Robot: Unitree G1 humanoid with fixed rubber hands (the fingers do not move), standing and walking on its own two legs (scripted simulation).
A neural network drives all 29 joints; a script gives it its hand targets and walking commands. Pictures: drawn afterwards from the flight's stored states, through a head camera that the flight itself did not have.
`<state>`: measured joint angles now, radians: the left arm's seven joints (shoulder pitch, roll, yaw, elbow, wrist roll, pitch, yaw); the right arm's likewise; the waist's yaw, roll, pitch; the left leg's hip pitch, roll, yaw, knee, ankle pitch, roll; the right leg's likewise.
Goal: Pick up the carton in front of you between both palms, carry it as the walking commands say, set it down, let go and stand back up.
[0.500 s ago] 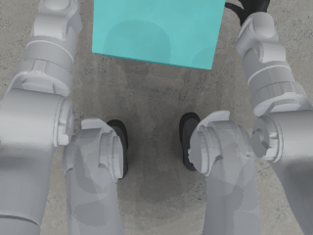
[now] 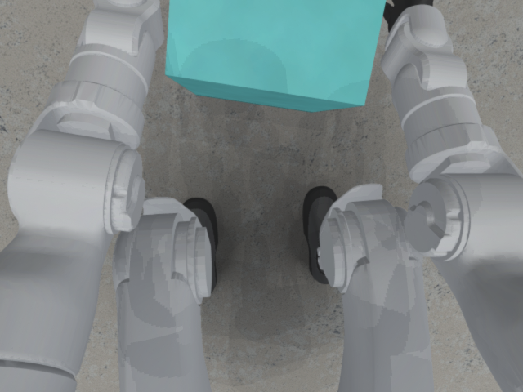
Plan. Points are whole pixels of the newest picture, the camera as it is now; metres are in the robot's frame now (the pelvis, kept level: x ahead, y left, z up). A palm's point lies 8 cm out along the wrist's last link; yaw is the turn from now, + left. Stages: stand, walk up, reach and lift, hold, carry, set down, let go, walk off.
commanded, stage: reach and lift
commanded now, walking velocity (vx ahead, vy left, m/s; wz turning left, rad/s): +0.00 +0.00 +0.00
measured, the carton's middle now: (269, 22) +0.53 -0.01 -0.24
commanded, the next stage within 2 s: none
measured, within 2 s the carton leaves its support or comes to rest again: leaves its support in 0.06 s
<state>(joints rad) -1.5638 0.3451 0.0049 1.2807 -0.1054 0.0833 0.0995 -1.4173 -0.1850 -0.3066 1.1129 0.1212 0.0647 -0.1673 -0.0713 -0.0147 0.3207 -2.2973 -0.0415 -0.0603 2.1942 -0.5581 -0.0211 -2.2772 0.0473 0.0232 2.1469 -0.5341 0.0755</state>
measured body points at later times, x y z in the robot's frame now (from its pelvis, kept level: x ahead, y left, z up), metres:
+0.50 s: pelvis +0.00 -0.01 +0.07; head +0.27 +0.02 +0.42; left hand +0.52 +0.15 -0.01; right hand +0.50 -0.16 -0.01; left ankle +0.11 +0.12 -0.34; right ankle +0.13 -0.14 -0.34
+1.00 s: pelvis +0.03 -0.01 +0.19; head +0.23 +0.01 +0.59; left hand +0.49 +0.15 +0.13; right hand +0.48 -0.15 +0.14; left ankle +0.11 +0.12 -0.34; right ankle +0.13 -0.14 -0.34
